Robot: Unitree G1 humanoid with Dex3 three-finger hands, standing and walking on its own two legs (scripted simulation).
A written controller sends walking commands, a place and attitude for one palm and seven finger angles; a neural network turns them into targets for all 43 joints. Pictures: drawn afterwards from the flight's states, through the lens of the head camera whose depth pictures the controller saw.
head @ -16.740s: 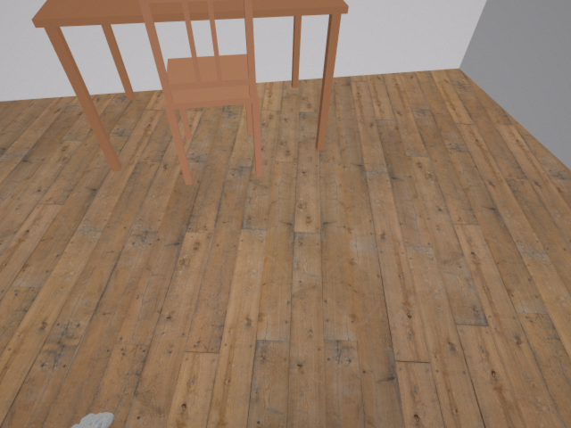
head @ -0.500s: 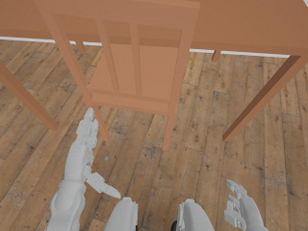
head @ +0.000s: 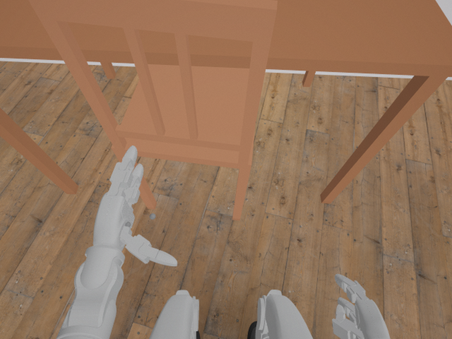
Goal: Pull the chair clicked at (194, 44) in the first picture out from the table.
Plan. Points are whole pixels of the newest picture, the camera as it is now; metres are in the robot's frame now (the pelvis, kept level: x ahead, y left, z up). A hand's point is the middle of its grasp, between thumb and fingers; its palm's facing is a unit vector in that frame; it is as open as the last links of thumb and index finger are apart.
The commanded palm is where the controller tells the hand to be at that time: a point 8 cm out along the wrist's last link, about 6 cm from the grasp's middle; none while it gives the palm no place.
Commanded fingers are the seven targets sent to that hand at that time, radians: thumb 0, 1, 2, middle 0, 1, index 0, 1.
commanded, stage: aim the fingers beside a spindle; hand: left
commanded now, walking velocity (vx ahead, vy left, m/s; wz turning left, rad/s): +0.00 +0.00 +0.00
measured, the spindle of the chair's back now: (148, 90) +0.58 +0.18 +0.04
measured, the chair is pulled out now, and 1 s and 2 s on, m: -0.09 -0.09 -0.09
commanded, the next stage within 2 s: push the fingers through the gap in 1.36 s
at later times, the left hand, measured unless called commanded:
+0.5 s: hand (155, 207) +0.33 +0.13 +0.02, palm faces -0.05 -1.00 -0.03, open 17.0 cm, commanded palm +0.31 +0.18 +0.03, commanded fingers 0.00 -0.50 0.30 -0.06 -0.08 -0.06 -0.08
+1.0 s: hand (155, 202) +0.34 +0.13 +0.02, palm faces -0.05 -1.00 -0.03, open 16.9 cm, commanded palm +0.32 +0.19 +0.03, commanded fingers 0.00 -0.50 0.30 -0.06 -0.08 -0.06 -0.08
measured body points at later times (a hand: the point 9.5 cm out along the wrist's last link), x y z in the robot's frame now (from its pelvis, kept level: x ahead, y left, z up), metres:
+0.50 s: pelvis +0.00 +0.00 +0.00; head +0.11 +0.01 +0.44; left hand +0.32 +0.18 +0.03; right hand +0.17 -0.24 -0.10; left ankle +0.02 +0.11 -0.62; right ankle +0.03 -0.11 -0.62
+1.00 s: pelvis +0.00 +0.00 +0.00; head +0.11 +0.01 +0.44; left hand +0.34 +0.19 +0.02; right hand +0.15 -0.24 -0.10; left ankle +0.02 +0.11 -0.62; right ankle +0.03 -0.11 -0.62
